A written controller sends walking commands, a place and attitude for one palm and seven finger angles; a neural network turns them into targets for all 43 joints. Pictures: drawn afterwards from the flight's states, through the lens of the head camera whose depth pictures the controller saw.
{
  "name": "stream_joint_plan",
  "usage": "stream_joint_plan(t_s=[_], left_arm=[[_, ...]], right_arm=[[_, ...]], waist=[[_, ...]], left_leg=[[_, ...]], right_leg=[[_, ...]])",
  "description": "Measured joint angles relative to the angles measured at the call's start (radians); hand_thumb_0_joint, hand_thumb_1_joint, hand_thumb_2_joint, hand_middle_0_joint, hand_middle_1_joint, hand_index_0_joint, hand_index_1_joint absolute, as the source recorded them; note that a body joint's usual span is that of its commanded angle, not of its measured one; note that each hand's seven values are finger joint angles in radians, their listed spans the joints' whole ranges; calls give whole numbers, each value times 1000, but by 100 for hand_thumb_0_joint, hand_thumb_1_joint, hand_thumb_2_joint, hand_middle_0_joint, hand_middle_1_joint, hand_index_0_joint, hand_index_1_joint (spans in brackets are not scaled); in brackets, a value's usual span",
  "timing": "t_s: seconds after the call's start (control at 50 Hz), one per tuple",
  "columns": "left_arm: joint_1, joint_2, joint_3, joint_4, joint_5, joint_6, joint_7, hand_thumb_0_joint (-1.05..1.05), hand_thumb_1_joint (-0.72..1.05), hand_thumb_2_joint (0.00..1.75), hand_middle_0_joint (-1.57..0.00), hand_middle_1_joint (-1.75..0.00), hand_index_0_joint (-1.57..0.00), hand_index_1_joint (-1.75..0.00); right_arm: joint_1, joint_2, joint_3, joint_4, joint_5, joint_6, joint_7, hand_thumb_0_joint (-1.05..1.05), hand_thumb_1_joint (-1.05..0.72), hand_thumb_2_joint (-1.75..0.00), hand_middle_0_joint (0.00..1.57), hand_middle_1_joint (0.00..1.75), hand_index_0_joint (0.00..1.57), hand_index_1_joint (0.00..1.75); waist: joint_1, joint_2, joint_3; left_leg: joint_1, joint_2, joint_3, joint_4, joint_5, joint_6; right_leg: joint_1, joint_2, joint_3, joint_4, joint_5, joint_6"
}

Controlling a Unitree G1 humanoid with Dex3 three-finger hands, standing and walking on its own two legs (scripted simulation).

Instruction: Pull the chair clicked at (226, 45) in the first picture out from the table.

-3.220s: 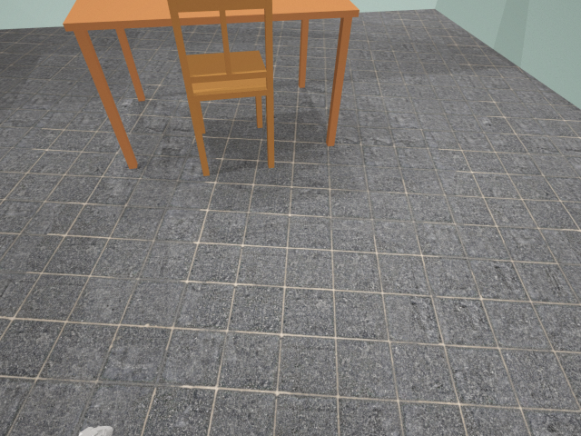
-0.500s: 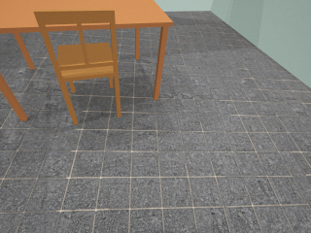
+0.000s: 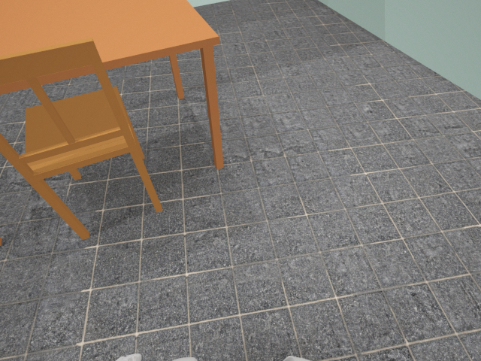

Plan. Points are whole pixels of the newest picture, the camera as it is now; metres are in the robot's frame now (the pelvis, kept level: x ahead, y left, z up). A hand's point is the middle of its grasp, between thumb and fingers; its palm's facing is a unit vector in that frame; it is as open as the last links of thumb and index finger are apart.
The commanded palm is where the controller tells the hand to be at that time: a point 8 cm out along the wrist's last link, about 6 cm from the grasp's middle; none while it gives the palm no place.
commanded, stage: walk to a spot facing it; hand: left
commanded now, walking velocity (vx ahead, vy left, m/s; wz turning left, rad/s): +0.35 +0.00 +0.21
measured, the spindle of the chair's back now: (52, 112) +0.79 +0.60 -0.09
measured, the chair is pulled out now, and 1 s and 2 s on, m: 0.00 0.00 0.00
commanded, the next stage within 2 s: turn to face it in 0.18 s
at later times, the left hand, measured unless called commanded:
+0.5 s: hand out of the picture +0.14 +0.22 -0.18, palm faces +0.23 -0.96 -0.16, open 7.4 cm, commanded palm none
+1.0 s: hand (141, 291) +0.27 +0.22 -0.13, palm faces +0.35 -0.90 -0.25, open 7.4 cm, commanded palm none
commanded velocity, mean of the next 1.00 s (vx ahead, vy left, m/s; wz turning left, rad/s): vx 0.07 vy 0.00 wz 0.34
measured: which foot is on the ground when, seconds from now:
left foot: up 0.00-0.36, down 0.38-0.82, up 0.84-1.00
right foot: down 0.00-0.38, up 0.40-0.80, down 0.82-1.00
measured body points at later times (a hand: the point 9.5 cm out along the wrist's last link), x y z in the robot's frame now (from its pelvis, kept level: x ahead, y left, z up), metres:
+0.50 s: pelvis +0.19 +0.06 +0.00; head +0.22 +0.09 +0.45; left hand +0.13 +0.28 -0.16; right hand +0.32 -0.16 -0.13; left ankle +0.25 +0.15 -0.72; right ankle +0.13 -0.08 -0.64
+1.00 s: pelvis +0.24 +0.01 +0.02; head +0.27 +0.00 +0.46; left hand +0.25 +0.26 -0.11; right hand +0.37 -0.21 -0.15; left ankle +0.18 +0.14 -0.65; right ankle +0.29 -0.08 -0.72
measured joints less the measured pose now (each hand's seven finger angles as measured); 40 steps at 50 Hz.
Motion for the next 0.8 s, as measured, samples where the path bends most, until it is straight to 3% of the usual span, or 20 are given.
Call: stream_joint_plan(t_s=[0.06,0.14,0.24,0.34,0.38,0.42,0.46,0.5,0.64,0.76,0.8], left_arm=[[43,-1,10,22,-1,-3,21,0,94,90,-20,-30,-20,-30],[97,1,-1,50,4,-5,18,0,94,90,-20,-30,-20,-30],[156,-13,-16,75,5,-9,13,0,92,90,-20,-30,-20,-30],[216,-19,-25,100,6,1,16,1,91,90,-20,-30,-20,-30],[245,-22,-25,108,1,14,17,1,91,90,-20,-30,-20,-30],[234,-12,-24,110,-9,39,17,1,91,90,-20,-30,-20,-30],[210,-1,-17,100,-10,57,20,1,90,90,-20,-30,-20,-30],[174,9,-7,80,-8,65,20,1,90,90,-20,-30,-20,-30],[64,29,15,-27,-2,88,24,1,91,90,-20,-30,-20,-30],[10,33,13,-77,-3,97,28,1,91,90,-20,-30,-20,-30],[6,30,8,-91,-6,89,28,1,91,90,-20,-30,-20,-30]], right_arm=[[-70,-14,-7,-53,-8,-2,0,1,-91,-90,20,30,20,30],[-146,-35,-18,-108,-12,3,1,1,-92,-90,20,30,20,30],[-211,-66,-21,-139,-8,5,21,1,-93,-90,20,30,20,30],[-260,-66,-8,-157,-8,5,28,1,-92,-90,20,30,19,30],[-268,-67,0,-174,-13,-10,26,1,-92,-90,20,30,20,30],[-276,-55,8,-188,-9,-22,16,1,-92,-90,20,30,20,30],[-270,-43,17,-192,-4,-25,6,1,-91,-90,20,30,20,30],[-255,-33,21,-187,-2,-22,-2,1,-91,-90,20,30,20,30],[-213,-49,3,-176,-2,17,-4,0,-93,-90,21,30,20,30],[-185,-57,-8,-183,-11,44,2,0,-92,-90,21,30,20,30],[-175,-61,-12,-184,-9,51,3,1,-91,-90,21,30,20,30]], waist=[[-6,6,-33],[-2,7,-67],[31,-4,-68],[65,-28,-40],[67,-33,-31],[64,-53,-9],[65,-59,2],[63,-58,6],[42,-40,-18],[9,-16,-37],[5,-8,-43]], left_leg=[[-138,23,-11,-35,77,-9],[-228,38,2,-192,148,-27],[-212,29,31,-439,205,-26],[-119,-12,65,-592,188,5],[-53,-35,76,-665,225,39],[-58,-58,79,-613,161,63],[-40,-71,78,-618,141,66],[-10,-88,69,-663,157,57],[47,-131,25,-774,197,63],[50,-138,-22,-760,181,38],[39,-140,-37,-731,164,23]], right_leg=[[79,17,-11,-97,9,-2],[174,22,-26,-191,4,5],[277,14,-52,-239,-41,33],[356,-12,-82,-208,-130,78],[327,-42,-85,-74,-195,98],[207,-62,-16,236,-280,107],[86,-53,49,471,-289,113],[-4,-60,78,551,-247,123],[-128,-88,131,397,-145,152],[-42,-52,128,165,-141,146],[25,-35,118,39,-83,141]])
